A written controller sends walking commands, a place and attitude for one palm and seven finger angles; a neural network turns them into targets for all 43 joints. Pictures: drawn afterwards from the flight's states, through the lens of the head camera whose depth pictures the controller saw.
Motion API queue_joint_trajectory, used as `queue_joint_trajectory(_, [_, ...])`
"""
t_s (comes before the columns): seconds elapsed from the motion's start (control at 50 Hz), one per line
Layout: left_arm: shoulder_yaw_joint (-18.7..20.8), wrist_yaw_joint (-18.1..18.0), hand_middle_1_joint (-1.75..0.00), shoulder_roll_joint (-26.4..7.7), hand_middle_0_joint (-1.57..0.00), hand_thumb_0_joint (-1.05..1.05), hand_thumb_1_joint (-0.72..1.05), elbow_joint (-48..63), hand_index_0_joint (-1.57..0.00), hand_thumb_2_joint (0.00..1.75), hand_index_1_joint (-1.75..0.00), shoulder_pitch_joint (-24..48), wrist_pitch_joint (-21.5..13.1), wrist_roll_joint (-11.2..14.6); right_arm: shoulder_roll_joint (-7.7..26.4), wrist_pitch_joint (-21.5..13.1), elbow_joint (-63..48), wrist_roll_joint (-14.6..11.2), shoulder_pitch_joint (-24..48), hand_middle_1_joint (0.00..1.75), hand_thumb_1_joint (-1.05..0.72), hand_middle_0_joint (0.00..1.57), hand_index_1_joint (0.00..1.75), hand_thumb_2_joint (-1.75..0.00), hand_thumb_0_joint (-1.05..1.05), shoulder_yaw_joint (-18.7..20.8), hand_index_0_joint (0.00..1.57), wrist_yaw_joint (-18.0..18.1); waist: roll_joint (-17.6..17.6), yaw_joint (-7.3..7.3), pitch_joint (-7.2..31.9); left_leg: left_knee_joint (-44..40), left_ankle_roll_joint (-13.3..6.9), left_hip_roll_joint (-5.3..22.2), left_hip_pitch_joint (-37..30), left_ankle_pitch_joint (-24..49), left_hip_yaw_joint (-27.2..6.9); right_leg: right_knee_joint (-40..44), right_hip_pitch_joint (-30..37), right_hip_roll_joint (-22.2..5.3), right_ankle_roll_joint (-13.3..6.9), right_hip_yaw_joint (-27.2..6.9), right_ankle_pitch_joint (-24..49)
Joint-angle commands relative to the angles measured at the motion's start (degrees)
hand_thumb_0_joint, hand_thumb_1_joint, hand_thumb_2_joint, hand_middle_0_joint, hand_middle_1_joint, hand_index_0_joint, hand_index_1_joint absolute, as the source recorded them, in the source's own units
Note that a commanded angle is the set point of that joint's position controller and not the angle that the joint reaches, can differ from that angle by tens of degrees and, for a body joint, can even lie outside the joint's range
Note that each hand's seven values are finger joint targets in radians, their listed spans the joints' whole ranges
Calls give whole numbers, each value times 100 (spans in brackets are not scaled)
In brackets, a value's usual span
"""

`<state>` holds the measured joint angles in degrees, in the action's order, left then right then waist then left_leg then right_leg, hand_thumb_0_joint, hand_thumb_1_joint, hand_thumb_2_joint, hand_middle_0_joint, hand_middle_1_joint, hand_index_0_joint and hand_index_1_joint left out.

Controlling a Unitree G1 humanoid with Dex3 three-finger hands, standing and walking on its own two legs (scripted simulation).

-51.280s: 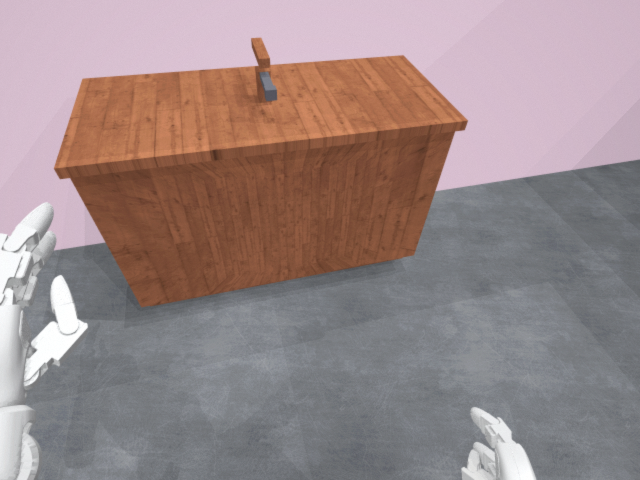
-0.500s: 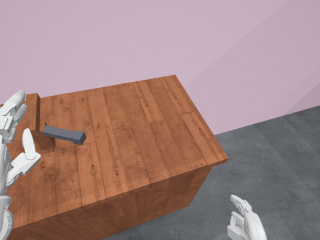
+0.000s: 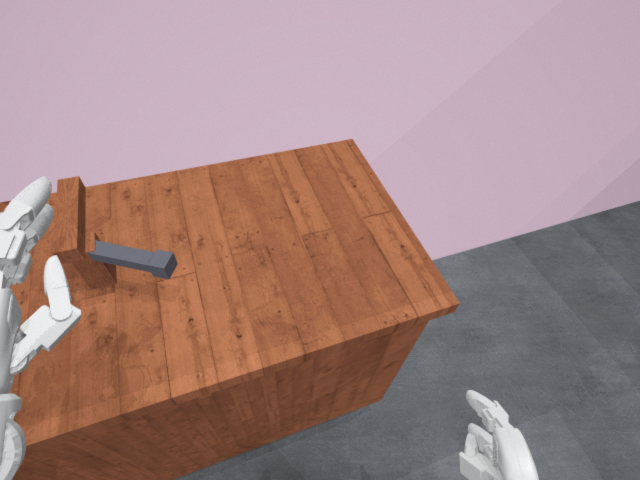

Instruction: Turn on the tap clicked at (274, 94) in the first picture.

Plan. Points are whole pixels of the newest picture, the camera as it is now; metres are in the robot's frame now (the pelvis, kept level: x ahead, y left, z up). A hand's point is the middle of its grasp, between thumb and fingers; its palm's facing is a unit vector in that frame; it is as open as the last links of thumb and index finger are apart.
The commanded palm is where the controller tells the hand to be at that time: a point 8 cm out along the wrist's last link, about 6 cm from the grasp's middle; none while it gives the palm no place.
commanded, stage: shuffle to correct the standing spot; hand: left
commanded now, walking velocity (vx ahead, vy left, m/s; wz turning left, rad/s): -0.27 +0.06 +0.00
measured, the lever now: (163, 264) +0.38 +0.26 +0.01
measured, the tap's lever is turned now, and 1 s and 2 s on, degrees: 58 58 58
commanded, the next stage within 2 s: come to a stop and stand still in 0.18 s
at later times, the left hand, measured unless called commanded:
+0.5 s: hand (27, 360) +0.18 +0.26 +0.16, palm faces +0.39 -0.82 -0.42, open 7.4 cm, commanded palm +0.12 +0.29 +0.17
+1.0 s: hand (57, 323) +0.22 +0.27 +0.14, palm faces +0.33 -0.85 -0.42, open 7.4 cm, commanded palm +0.15 +0.30 +0.17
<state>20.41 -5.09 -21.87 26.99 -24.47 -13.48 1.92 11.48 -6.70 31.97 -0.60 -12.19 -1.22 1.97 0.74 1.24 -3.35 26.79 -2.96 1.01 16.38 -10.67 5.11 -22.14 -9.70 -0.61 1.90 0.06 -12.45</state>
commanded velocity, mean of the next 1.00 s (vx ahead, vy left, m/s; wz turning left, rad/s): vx -0.08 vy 0.01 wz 0.00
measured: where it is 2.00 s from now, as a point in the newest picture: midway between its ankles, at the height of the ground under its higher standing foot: outside the picture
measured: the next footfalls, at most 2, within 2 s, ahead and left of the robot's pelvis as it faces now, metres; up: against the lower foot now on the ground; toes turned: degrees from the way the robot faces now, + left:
none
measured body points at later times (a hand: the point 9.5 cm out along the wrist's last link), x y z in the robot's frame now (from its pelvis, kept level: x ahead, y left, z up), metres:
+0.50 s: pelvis -0.04 +0.01 -0.01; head +0.01 +0.03 +0.43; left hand +0.15 +0.30 +0.18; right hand +0.13 -0.22 -0.10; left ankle +0.04 +0.08 -0.74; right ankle -0.01 -0.15 -0.74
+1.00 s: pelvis -0.01 +0.02 -0.01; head +0.03 +0.04 +0.44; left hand +0.20 +0.31 +0.16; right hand +0.16 -0.20 -0.08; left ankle +0.04 +0.08 -0.74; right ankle -0.01 -0.14 -0.74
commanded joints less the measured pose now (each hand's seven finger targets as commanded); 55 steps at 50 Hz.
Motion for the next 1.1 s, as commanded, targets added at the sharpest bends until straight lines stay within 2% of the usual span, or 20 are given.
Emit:
queue_joint_trajectory(0.0, [868,-113,-30,-1099,-20,0,90,1363,-20,90,-30,119,-471,30,732,-275,-947,-24,446,30,-90,20,30,-90,0,311,20,33,-519,44,989,-352,96,623,-522,779,-818,-1,-70,-310,-428,-253,1311])
queue_joint_trajectory(0.1, [939,-70,-30,-1095,-20,0,90,1508,-20,90,-30,-20,-596,82,766,-271,-1042,-32,443,30,-90,20,30,-90,0,348,20,22,-544,48,1014,-183,72,731,-313,740,-918,-290,-268,-360,-509,-293,1341])
queue_joint_trajectory(0.22, [1023,-60,-30,-1060,-20,0,90,1662,-20,90,-30,-5,-780,90,777,-362,-1061,-10,413,30,-90,20,30,-90,0,385,20,55,-611,19,1024,-180,-50,832,350,-768,-1092,-708,-393,-371,-560,-306,696])
queue_joint_trajectory(0.36, [985,-160,-30,-1066,-20,0,90,1550,-20,90,-30,201,-549,137,776,-362,-897,-42,278,30,-90,20,30,-90,0,425,20,50,228,-113,968,790,128,194,-405,-1839,-884,191,-1674,-912,-865,-1073,-1245])
queue_joint_trajectory(0.42, [846,-260,-30,-941,-20,0,90,1389,-20,90,-30,293,-346,71,749,-371,-791,-63,408,30,-90,20,30,-90,0,342,20,71,-207,-122,965,-128,32,505,-445,-1696,-1322,-273,-1225,-462,-524,-502,-829])
queue_joint_trajectory(0.48, [819,-289,-30,-929,-20,0,90,1375,-20,90,-30,445,-285,-54,808,-426,-822,-113,448,30,-90,20,30,-90,0,361,20,64,-1033,-68,677,-1542,-110,1185,320,-3407,-2103,-1152,-532,118,-262,-22,-1045])
queue_joint_trajectory(0.56, [756,-249,-30,-928,-20,0,90,1309,-20,90,-30,434,-211,-115,751,-404,-796,-94,389,30,-90,20,30,-90,0,348,20,-24,-1078,-24,541,-1322,-102,980,728,-3189,-1579,-736,-3,124,-310,105,-700])
queue_joint_trajectory(0.58, [3830,-175,-30,-5404,-20,0,90,2909,-20,90,-30,5942,-1078,-743,761,-762,-578,395,-169,30,-90,20,30,-90,0,375,20,-14,193,319,661,150,10,500,941,-608,-441,206,-402,-525,-403,-658,-26])
queue_joint_trajectory(0.6, [2982,-154,-30,-3803,-20,0,90,689,-20,90,-30,4109,-792,-425,625,-604,-241,87,306,30,-90,20,30,-90,0,267,20,-6,-492,92,982,537,157,402,-568,-20,-523,178,-1166,-1005,-807,-649,116])
queue_joint_trajectory(0.62, [1536,60,-30,-1906,-20,0,90,-195,-20,90,-30,2606,-679,-159,450,-622,-248,189,158,30,-90,20,30,-90,0,237,20,-100,-810,-29,1201,37,332,312,-937,-494,-687,-157,-994,-598,-826,-681,-94])
queue_joint_trajectory(0.64, [803,187,-30,-1135,-20,0,90,-300,-20,90,-30,1802,-601,-67,662,-645,-527,-1,133,30,-90,20,30,-90,0,366,20,-123,-1150,59,1024,-348,230,445,-980,-923,-705,-224,-1126,-338,-571,-565,-534])
queue_joint_trajectory(0.68, [445,242,-30,-671,-20,0,90,14,-20,90,-30,765,-527,12,750,-604,-679,-138,183,30,-90,20,30,-90,0,372,20,-266,-1353,112,740,-923,57,690,-414,-1653,-960,-488,-773,-143,-321,-301,-551])
queue_joint_trajectory(0.7, [367,224,-30,-492,-20,0,90,20,-20,90,-30,457,-476,44,703,-582,-710,-195,264,30,-90,20,30,-90,0,354,20,-324,-1131,153,822,-1087,17,775,-391,-1632,-1052,-632,-557,-94,-284,-117,-376])
queue_joint_trajectory(0.78, [804,76,-30,-1074,-20,0,90,335,-20,90,-30,443,-374,13,727,-478,-899,-153,335,30,-90,20,30,-90,0,309,20,-238,518,137,481,-861,157,552,-3,-1933,-690,140,-524,-183,-323,-265,-814])
queue_joint_trajectory(0.8, [1096,10,-30,-1377,-20,0,90,511,-20,90,-30,612,-386,-23,760,-447,-890,-150,425,30,-90,20,30,-90,0,302,20,-193,320,116,489,-803,168,522,-185,-1761,-634,173,-671,-214,-345,-304,-852])
queue_joint_trajectory(0.86, [1029,19,-30,-1236,-20,0,90,872,-20,90,-30,958,-499,-25,667,-483,-913,-71,399,30,-90,20,30,-90,0,260,20,-96,-173,20,581,-742,90,527,-268,-1575,-705,90,-570,-223,-361,-350,-551])
queue_joint_trajectory(0.9, [1187,-14,-30,-1514,-20,0,90,1325,-20,90,-30,1332,-562,-93,669,-529,-899,-57,489,30,-90,20,30,-90,0,239,20,-68,-760,28,733,-828,59,614,-385,-1478,-784,-118,-452,-178,-347,-271,-328])
queue_joint_trajectory(0.94, [972,-28,-30,-1251,-20,0,90,1372,-20,90,-30,1299,-579,-70,627,-614,-922,-51,377,30,-90,20,30,-90,0,229,20,-56,-1159,31,904,-931,38,725,-510,-1273,-931,-320,-266,-139,-332,-118,-85])
queue_joint_trajectory(1.02, [775,-20,-30,-923,-20,0,90,1235,-20,90,-30,836,-540,-28,625,-641,-818,-9,307,30,-90,20,30,-90,0,238,20,-100,-487,2,1142,-345,71,544,-962,172,-731,-44,-218,-245,-359,-211,762])
queue_joint_trajectory(1.08, [745,1,-30,-879,-20,0,90,1083,-20,90,-30,648,-494,-14,676,-572,-757,-8,280,30,-90,20,30,-90,0,280,20,-117,-476,-30,1181,-216,136,530,-1153,1040,-674,-85,-243,-261,-350,-261,1236])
